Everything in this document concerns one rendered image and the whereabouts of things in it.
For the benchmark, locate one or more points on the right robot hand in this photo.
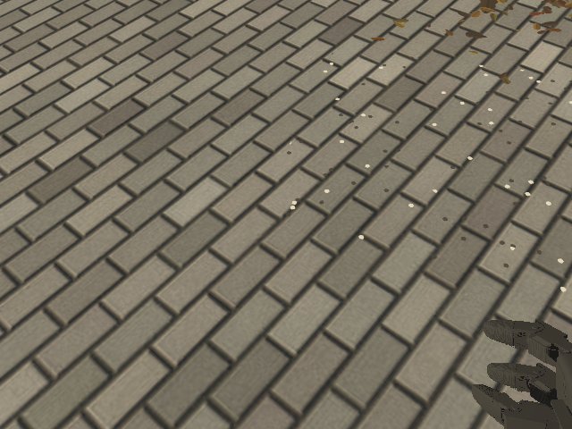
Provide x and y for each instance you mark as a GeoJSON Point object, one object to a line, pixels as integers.
{"type": "Point", "coordinates": [552, 390]}

